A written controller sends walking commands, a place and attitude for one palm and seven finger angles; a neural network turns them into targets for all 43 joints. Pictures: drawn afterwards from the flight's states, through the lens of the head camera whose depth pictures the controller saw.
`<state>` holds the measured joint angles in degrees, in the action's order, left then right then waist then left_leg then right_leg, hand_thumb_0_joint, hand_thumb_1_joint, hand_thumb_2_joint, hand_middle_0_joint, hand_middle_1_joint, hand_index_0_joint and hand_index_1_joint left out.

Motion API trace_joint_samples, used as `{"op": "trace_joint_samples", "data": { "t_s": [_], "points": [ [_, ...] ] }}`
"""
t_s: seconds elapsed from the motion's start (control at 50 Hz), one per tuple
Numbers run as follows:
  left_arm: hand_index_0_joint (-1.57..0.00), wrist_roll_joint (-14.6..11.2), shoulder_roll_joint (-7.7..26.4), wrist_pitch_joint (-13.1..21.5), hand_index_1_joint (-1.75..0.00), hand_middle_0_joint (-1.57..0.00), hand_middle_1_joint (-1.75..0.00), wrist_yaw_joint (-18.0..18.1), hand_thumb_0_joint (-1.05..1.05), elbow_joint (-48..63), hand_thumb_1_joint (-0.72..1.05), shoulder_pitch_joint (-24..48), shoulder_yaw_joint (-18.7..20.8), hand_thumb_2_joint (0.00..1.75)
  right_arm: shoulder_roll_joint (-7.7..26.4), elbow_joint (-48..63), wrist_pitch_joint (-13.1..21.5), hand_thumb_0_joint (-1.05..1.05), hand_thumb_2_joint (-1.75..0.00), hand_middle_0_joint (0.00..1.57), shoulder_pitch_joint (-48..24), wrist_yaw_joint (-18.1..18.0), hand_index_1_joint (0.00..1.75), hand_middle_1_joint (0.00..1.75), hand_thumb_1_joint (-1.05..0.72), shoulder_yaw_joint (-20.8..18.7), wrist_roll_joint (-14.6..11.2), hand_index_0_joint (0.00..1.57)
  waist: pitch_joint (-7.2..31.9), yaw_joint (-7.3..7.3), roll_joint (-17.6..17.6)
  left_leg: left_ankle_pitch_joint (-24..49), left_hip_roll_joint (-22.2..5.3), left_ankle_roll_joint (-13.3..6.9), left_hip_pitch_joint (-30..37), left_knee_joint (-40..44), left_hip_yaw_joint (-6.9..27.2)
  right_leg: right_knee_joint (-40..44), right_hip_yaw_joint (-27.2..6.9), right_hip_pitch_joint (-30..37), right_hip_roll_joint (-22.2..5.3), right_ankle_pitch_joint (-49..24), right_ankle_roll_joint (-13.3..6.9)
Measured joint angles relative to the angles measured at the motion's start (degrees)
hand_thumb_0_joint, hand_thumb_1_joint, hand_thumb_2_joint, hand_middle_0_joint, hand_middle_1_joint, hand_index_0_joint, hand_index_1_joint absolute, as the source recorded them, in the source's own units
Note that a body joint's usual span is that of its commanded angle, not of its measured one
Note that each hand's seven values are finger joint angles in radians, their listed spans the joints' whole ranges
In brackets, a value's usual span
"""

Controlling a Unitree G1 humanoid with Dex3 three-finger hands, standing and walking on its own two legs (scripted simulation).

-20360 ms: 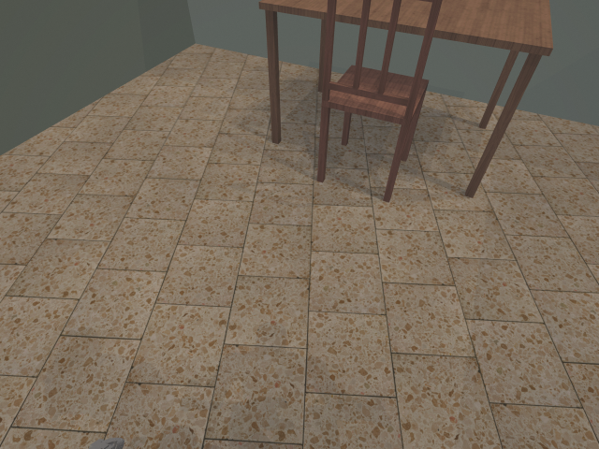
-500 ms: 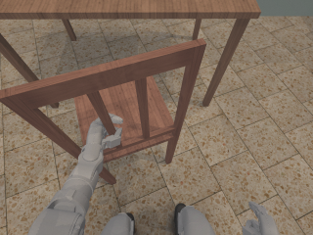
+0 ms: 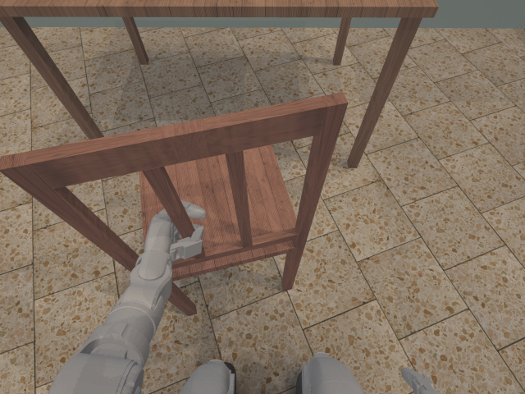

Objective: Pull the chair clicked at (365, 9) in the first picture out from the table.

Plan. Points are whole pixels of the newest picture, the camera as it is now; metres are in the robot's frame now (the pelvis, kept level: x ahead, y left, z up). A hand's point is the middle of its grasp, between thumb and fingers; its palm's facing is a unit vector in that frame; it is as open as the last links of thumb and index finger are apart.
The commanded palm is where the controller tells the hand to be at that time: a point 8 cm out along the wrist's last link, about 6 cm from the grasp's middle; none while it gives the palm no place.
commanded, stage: step backward, pulling the chair out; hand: left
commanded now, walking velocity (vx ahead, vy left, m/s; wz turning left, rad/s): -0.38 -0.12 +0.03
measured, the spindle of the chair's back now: (181, 221) +0.38 +0.16 -0.04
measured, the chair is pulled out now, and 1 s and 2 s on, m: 0.40 0.69 0.73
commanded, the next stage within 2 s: stop walking, hand still on the chair in 0.54 s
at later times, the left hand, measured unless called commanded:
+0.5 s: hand (200, 323) +0.21 +0.11 -0.07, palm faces -0.02 -0.98 -0.19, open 5.4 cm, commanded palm +0.20 +0.16 -0.07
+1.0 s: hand out of the picture +0.06 +0.10 -0.07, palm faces +0.02 -0.98 -0.19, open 5.5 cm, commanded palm +0.05 +0.14 -0.06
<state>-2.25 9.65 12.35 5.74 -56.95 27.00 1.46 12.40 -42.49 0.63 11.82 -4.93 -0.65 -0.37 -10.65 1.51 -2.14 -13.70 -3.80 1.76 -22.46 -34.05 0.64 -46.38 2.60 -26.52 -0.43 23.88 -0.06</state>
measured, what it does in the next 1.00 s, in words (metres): walks backwards: right foot, then left foot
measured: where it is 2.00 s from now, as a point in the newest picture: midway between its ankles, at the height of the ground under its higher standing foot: outside the picture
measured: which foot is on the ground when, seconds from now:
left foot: down 0.00-0.12, up 0.14-0.42, down 0.44-0.68, up 0.70-0.92, down 0.94-1.00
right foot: up 0.00-0.06, down 0.08-0.46, up 0.48-0.64, down 0.66-1.00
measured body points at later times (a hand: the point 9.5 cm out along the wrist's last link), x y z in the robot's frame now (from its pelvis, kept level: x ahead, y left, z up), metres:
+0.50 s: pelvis -0.14 -0.01 +0.00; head -0.04 -0.01 +0.44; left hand +0.21 +0.16 -0.05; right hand -0.02 -0.30 -0.12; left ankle -0.18 +0.15 -0.73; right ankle -0.04 -0.13 -0.72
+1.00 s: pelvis -0.24 -0.03 +0.00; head -0.20 -0.05 +0.45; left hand +0.05 +0.15 -0.05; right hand -0.12 -0.30 -0.12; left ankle -0.25 +0.11 -0.73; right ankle -0.17 -0.12 -0.73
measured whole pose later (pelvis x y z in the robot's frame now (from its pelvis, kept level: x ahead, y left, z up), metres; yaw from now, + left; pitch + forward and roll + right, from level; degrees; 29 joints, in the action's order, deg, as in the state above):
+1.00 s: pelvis -0.24 -0.03 +0.00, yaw +1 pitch -2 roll +2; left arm -1.5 6.3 7.5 5.9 -50.4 14.7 -1.1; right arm 15.6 -40.8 -0.3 12.6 -6.5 -1.3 -0.9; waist -6.6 1.8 0.2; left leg -15.2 -0.3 1.1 -9.5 -27.1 -2.7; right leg -32.7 3.4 -19.0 -1.9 12.3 -2.4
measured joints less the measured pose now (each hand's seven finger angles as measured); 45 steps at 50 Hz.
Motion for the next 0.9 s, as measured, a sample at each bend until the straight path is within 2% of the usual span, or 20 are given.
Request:
{"op": "trace_joint_samples", "data": {
  "t_s": [0.08,0.1,0.14,0.16,0.2,0.26,0.32,0.38,0.44,0.46,0.5,0.54,0.58,0.62,0.66,0.68,0.72,0.8,0.84,0.9],
  "points": [
    [-0.49,0.0,1.4,1.6,-1.45,-0.27,-1.16,-0.5,0.03,-0.7,0.63,0.5,1.3,0.77,-1.1,-0.5,0.6,0.01,-0.9,0.2,0.6,1.1,0.3,0.3,-0.91,0.4,0.0,0.2,-0.5,-1.51,-0.4,2.0,-1.5,1.7,-1.9,0.4,0.0,12.7,-0.9,8.5,0.2,-5.4,-0.3],
    [-0.49,-0.2,1.4,1.9,-1.45,-0.28,-1.16,-0.4,0.03,-1.1,0.63,0.9,2.1,0.78,-0.7,-0.8,0.6,0.01,-0.9,0.2,-0.3,1.3,0.3,0.3,-0.9,0.4,-0.1,0.2,-1.7,-1.32,-2.0,2.3,-2.9,2.1,-2.3,-0.1,0.8,14.9,-0.4,9.4,1.6,-7.3,-0.2],
    [-0.49,-0.7,1.3,2.8,-1.45,-0.29,-1.14,-0.3,0.03,-2.2,0.63,1.6,3.8,0.78,0.0,-1.3,0.3,0.01,-0.9,0.2,-1.8,1.2,0.3,0.3,-0.9,0.3,-0.6,0.2,-3.8,-0.29,-4.3,4.3,-4.4,1.6,-3.2,-1.1,1.7,17.5,0.6,10.3,3.4,-9.9,-0.8],
    [-0.49,-0.7,1.4,3.0,-1.45,-0.29,-1.14,-0.2,0.03,-2.5,0.63,1.6,4.6,0.77,0.1,-1.5,0.1,0.01,-0.9,0.2,-2.3,1.0,0.3,0.3,-0.9,0.2,-1.0,0.2,-4.2,0.02,-3.7,1.0,-3.5,1.4,-4.0,-3.9,1.9,17.3,0.4,9.7,3.1,-10.5,-1.1],
    [-0.49,-0.5,1.5,2.7,-1.45,-0.29,-1.13,0.0,0.04,-2.9,0.63,1.7,5.9,0.77,0.6,-1.6,-0.3,0.01,-0.9,0.2,-2.9,0.6,0.3,0.3,-0.91,-0.1,-1.5,0.2,-3.9,0.51,-1.5,-7.5,0.0,1.1,-6.0,-12.5,2.6,16.3,-0.6,7.9,1.3,-11.0,-1.4],
    [-0.49,-0.1,0.6,1.3,-1.45,-0.27,-1.12,0.6,0.04,-2.9,0.64,1.8,6.5,0.75,2.6,-1.2,-0.1,0.01,-0.9,0.2,-3.2,0.0,0.3,0.3,-0.91,-0.4,-1.4,0.2,-2.9,1.9,0.6,-12.2,3.3,1.4,-6.3,-18.7,2.6,16.2,-0.9,6.0,-1.3,-12.2,-1.3],
    [-0.49,0.0,-0.4,0.0,-1.45,-0.25,-1.12,0.9,0.04,-2.2,0.65,1.6,5.6,0.74,4.7,-0.4,-0.3,0.01,-0.9,0.2,-3.4,-0.5,0.3,0.3,-0.91,-0.9,-1.5,0.2,-1.6,3.08,1.4,-13.8,4.0,1.6,-3.2,-16.0,2.2,15.9,-0.6,4.0,-3.1,-13.4,-0.7],
    [-0.49,0.5,-1.2,-1.6,-1.45,-0.23,-1.14,1.1,0.03,-1.0,0.65,1.9,3.2,0.73,6.3,0.3,-0.4,0.01,-0.9,0.2,-3.2,-1.1,0.3,0.3,-0.91,-1.4,-1.7,0.2,-0.3,3.58,2.2,-13.0,3.6,1.6,1.1,-9.6,1.5,15.6,-0.2,1.7,-4.8,-14.8,0.0],
    [-0.49,1.0,-2.0,-2.5,-1.45,-0.21,-1.17,0.9,0.02,0.6,0.66,1.9,-0.1,0.72,7.5,1.5,-0.6,0.01,-0.9,0.2,-2.4,-1.8,0.3,0.3,-0.91,-1.6,-1.5,0.2,1.4,3.82,2.0,-3.3,1.5,1.3,7.7,4.0,-0.3,14.3,0.5,-1.1,-5.7,-15.9,1.1],
    [-0.49,1.1,-1.8,-2.7,-1.45,-0.21,-1.19,0.8,0.02,1.2,0.66,2.1,-1.2,0.72,7.1,1.5,-0.7,0.01,-0.9,0.2,-2.5,-2.1,0.3,0.29,-0.91,-1.9,-1.4,0.2,1.3,3.84,2.8,-3.9,1.7,1.8,8.5,6.2,-1.0,13.5,0.4,-1.9,-6.4,-16.0,1.5],
    [-0.49,1.1,-1.1,-2.8,-1.45,-0.19,-1.19,0.5,0.02,2.0,0.67,2.0,-2.8,0.72,4.9,2.2,-1.3,0.01,-0.9,0.2,-2.3,-1.9,0.3,0.29,-0.91,-2.1,-1.3,0.19,0.2,2.31,4.8,-3.3,2.6,1.8,8.5,6.1,-2.2,10.1,-1.4,-2.6,-5.9,-14.0,1.2],
    [-0.49,0.6,-1.1,-3.1,-1.45,-0.18,-1.19,0.0,0.02,2.7,0.67,0.7,-3.2,0.72,3.2,3.2,-1.5,0.01,-0.9,0.2,-1.4,-1.0,0.3,0.29,-0.91,-1.7,-0.6,0.19,0.0,1.04,3.7,-2.6,1.0,1.7,8.1,5.5,-2.5,3.8,-0.6,-2.5,-3.4,-5.6,0.8],
    [-0.49,0.0,-1.6,-2.7,-1.45,-0.17,-1.18,-0.5,0.02,2.6,0.67,-0.6,-3.2,0.73,1.6,3.5,-1.3,0.01,-0.9,0.2,-0.4,0.1,0.3,0.29,-0.91,-1.3,-0.5,0.19,-0.1,0.11,1.3,-2.1,-0.9,1.8,7.5,5.0,-2.3,1.0,0.5,-0.6,-0.9,-1.6,0.2],
    [-0.49,-0.5,-2.2,-1.6,-1.45,-0.18,-1.17,-1.0,0.03,1.7,0.67,-1.3,-2.9,0.73,0.2,3.1,-1.1,0.01,-0.9,0.2,0.6,1.2,0.3,0.29,-0.91,-0.7,-0.8,0.2,-0.1,-1.17,-0.4,-1.8,-2.0,2.3,7.0,4.5,-2.4,4.3,1.0,3.2,0.2,-2.5,-0.2],
    [-0.49,-0.7,-2.2,-0.4,-1.45,-0.21,-1.16,-1.6,0.03,0.4,0.65,-1.6,-2.4,0.74,-1.1,2.2,-1.1,0.01,-0.9,0.2,1.4,1.8,0.3,0.3,-0.91,0.2,-1.0,0.2,0.3,-2.27,-1.1,-2.1,-2.3,3.0,5.9,2.7,-2.7,11.9,0.6,8.2,0.3,-6.7,-0.5],
    [-0.49,-0.8,-2.3,-0.6,-1.45,-0.22,-1.15,-1.6,0.03,1.1,0.65,-2.1,-1.6,0.75,-1.3,1.9,-1.4,0.01,-0.9,0.2,1.0,2.0,0.3,0.3,-0.91,0.6,-1.1,0.2,-0.3,-2.34,-2.4,-2.5,-3.2,3.3,5.3,1.2,-2.4,14.7,1.0,9.7,1.2,-7.3,-1.6],
    [-0.49,-1.4,-2.5,-0.8,-1.45,-0.23,-1.13,-1.3,0.03,2.9,0.64,-3.6,0.3,0.75,-1.3,2.1,-1.9,0.0,-0.9,0.2,-0.4,1.7,0.3,0.3,-0.91,0.6,-1.8,0.2,-2.4,-0.83,-5.1,-3.2,-4.4,2.0,3.8,-2.1,-1.1,15.9,1.8,10.2,2.9,-9.1,-2.9],
    [-0.49,-1.3,-2.7,-1.7,-1.45,-0.24,-1.11,-0.5,0.04,4.5,0.64,-6.0,1.8,0.75,-0.7,2.9,-2.3,0.0,-0.9,0.21,-1.1,1.0,0.3,0.3,-0.92,0.7,-2.4,0.2,-2.1,0.69,-2.1,-11.9,0.9,0.2,0.7,-12.5,0.3,14.5,1.0,8.2,0.3,-10.5,-3.3],
    [-0.49,-0.9,-3.1,-2.5,-1.45,-0.23,-1.11,0.0,0.04,4.9,0.64,-7.3,1.7,0.75,0.3,2.9,-2.1,0.0,-0.9,0.2,-0.6,0.5,0.3,0.3,-0.92,0.9,-2.0,0.2,-0.6,1.19,-0.7,-12.2,2.2,-0.5,1.6,-12.0,0.0,14.1,1.1,7.6,-0.7,-10.7,-3.3],
    [-0.49,-0.1,-3.6,-3.6,-1.45,-0.22,-1.13,0.4,0.04,5.4,0.64,-9.3,0.5,0.75,2.1,2.4,-1.5,0.01,-0.9,0.2,0.1,-0.5,0.3,0.3,-0.92,0.6,-1.3,0.2,2.0,1.62,0.1,-9.8,2.7,-1.5,6.0,-4.4,-1.1,13.9,1.8,7.0,-1.1,-11.1,-3.1]
  ]
}}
